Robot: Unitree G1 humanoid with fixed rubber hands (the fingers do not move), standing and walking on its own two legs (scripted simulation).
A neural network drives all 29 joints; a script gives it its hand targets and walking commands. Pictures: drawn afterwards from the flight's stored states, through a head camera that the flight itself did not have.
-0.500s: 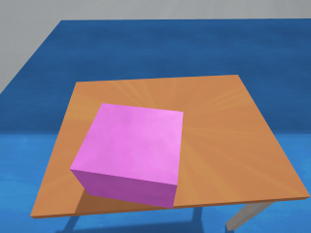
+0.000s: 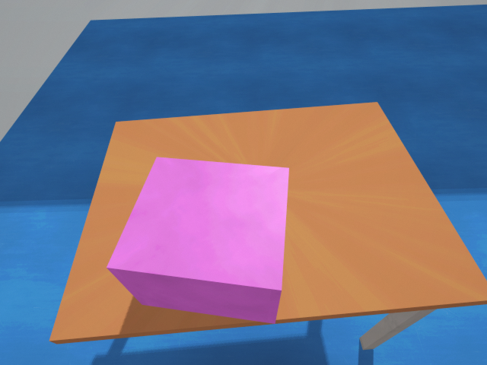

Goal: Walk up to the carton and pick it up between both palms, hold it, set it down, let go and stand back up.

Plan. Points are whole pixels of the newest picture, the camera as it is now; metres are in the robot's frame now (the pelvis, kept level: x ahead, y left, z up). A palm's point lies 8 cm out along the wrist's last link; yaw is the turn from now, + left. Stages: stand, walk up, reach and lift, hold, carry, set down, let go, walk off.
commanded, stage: walk up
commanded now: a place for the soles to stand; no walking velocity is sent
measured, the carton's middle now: (214, 237) +0.36 +0.08 -0.03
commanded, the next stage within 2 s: none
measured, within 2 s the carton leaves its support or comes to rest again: neither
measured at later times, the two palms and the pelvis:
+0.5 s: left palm out of the picture +0.03 +0.37 -0.12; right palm out of the picture +0.06 -0.18 -0.09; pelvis -0.04 +0.09 +0.00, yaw -1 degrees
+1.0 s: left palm out of the picture +0.01 +0.31 -0.11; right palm out of the picture +0.01 -0.20 -0.10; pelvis -0.06 +0.06 +0.00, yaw +0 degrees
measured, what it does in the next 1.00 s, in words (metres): steps on the spot: left foot, then right foot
